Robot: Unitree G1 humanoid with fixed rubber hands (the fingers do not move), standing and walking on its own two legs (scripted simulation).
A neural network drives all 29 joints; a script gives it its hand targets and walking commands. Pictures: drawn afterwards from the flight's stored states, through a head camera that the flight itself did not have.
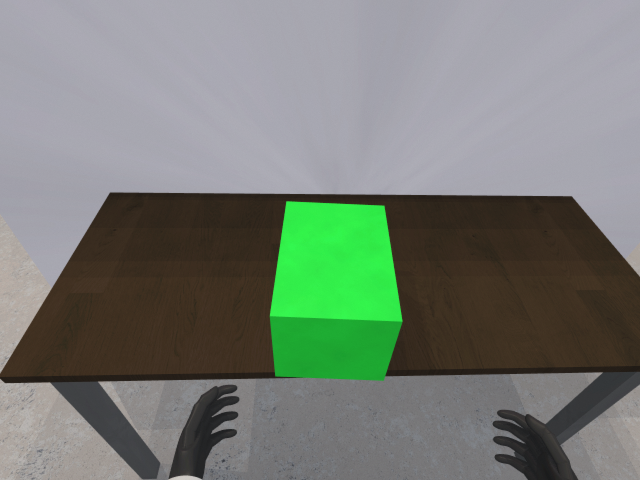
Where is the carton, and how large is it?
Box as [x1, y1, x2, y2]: [270, 201, 402, 380]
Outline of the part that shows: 286,201 270,311 270,324 275,375 383,380 402,321 384,206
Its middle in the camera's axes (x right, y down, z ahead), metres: +0.02 +0.08 +0.66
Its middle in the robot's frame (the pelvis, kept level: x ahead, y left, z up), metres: +0.46 +0.03 -0.03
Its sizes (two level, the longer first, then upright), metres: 0.248 0.177 0.167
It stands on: a table, 0.67 m high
